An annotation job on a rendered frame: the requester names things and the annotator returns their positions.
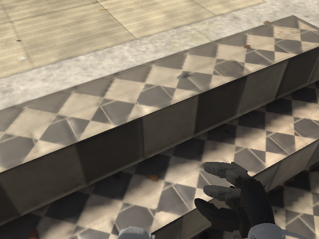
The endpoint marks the robot left thigh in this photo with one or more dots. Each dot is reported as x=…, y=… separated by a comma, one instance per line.
x=134, y=232

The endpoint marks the robot right forearm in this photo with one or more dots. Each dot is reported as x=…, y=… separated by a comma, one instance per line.
x=265, y=231

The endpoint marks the robot right hand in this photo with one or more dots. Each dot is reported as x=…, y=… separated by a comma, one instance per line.
x=249, y=207

